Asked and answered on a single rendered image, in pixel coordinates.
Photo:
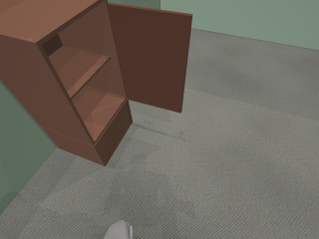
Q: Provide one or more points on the cupboard door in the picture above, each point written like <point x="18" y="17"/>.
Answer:
<point x="152" y="46"/>

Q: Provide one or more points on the left robot thigh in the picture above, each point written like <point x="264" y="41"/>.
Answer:
<point x="120" y="230"/>

